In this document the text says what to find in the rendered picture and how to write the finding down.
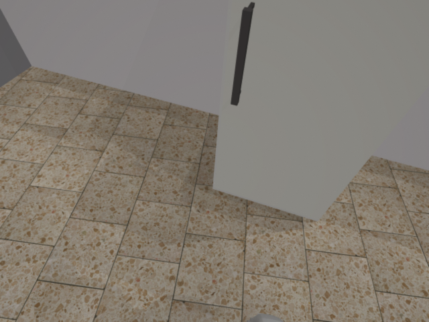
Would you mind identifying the fridge door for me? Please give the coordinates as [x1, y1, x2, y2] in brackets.
[214, 0, 429, 220]

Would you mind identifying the handle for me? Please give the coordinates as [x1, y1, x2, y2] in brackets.
[231, 2, 255, 106]

